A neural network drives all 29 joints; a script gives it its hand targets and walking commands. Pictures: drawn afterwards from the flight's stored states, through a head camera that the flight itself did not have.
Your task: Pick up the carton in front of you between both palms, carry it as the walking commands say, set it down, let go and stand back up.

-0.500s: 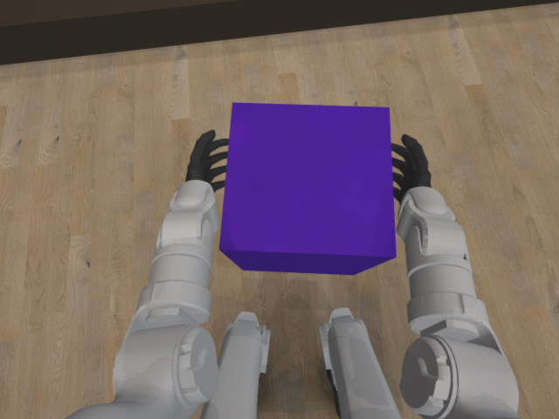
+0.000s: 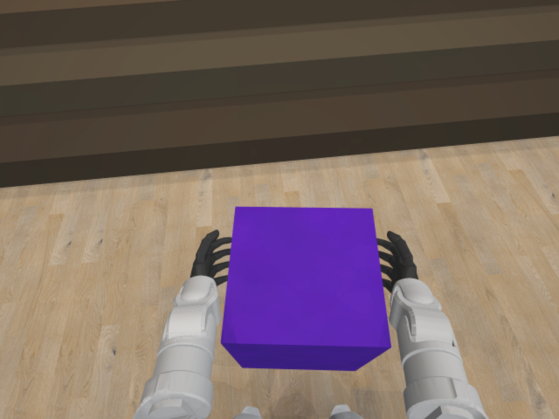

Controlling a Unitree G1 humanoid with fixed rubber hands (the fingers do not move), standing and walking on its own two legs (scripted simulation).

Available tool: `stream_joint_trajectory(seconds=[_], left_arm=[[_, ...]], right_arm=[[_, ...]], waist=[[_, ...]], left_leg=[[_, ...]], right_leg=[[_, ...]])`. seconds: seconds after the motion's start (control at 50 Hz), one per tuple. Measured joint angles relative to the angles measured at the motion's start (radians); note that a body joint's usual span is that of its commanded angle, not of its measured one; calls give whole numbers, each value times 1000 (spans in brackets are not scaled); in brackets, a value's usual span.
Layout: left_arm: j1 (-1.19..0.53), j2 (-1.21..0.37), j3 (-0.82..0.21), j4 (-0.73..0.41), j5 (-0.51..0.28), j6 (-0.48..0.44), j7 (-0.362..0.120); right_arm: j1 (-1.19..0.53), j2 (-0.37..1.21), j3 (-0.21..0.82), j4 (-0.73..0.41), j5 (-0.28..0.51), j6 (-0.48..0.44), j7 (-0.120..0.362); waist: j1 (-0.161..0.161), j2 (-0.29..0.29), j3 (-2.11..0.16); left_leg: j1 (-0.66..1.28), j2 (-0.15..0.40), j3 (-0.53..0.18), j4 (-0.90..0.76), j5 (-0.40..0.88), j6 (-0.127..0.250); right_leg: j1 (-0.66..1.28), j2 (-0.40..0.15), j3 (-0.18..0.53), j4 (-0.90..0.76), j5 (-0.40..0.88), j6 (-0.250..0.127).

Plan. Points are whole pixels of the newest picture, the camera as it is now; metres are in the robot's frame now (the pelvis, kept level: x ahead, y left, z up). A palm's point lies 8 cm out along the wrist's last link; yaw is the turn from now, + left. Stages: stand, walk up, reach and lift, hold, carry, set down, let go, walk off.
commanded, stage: reach and lift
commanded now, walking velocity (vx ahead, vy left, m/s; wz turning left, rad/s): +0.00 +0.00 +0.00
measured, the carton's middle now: (300, 296) +0.34 -0.01 -0.10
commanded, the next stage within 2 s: hold in 1.38 s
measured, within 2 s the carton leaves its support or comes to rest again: neither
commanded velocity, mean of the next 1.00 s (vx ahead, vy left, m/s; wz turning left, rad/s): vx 0.00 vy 0.00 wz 0.00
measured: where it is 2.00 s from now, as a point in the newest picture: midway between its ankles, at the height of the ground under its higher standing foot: outside the picture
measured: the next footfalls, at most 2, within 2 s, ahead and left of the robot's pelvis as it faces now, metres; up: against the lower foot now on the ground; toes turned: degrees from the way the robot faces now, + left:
none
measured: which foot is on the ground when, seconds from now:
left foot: down 0.00-1.00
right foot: down 0.00-1.00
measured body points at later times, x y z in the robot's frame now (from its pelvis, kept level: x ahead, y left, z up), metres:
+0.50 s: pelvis +0.02 +0.00 +0.06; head -0.02 +0.00 +0.51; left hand +0.32 +0.15 +0.08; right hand +0.32 -0.15 +0.08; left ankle +0.03 +0.13 -0.68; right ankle +0.03 -0.13 -0.68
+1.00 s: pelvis +0.02 +0.00 +0.06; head -0.01 +0.00 +0.51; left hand +0.32 +0.15 +0.09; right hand +0.32 -0.16 +0.09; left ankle +0.03 +0.13 -0.68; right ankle +0.03 -0.13 -0.68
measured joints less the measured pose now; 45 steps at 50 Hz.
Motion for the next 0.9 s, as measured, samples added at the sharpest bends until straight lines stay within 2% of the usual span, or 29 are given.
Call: stream_joint_trajectory(seconds=[0.16, 0.4, 0.54, 0.9], left_arm=[[115, -17, -34, -70, 1, 54, -6], [198, -17, -93, -193, 29, 227, -24], [147, -29, -47, -169, 84, 277, -48], [129, -34, -45, -218, 92, 295, -56]], right_arm=[[112, 16, 43, -67, -3, 55, 2], [193, 22, 108, -187, -34, 225, 10], [138, 35, 67, -156, -89, 274, 33], [120, 40, 66, -205, -95, 291, 39]], waist=[[7, -3, 34], [19, -5, 96], [19, -5, 147], [21, -5, 189]], left_leg=[[291, 15, -9, -219, 64, 7], [660, 35, -12, -467, 148, 12], [709, 36, -11, -471, 157, 12], [739, 41, -6, -503, 173, 10]], right_leg=[[291, -12, 6, -217, 62, -9], [658, -26, 13, -463, 147, -16], [708, -26, 11, -469, 156, -17], [736, -28, 9, -497, 171, -18]])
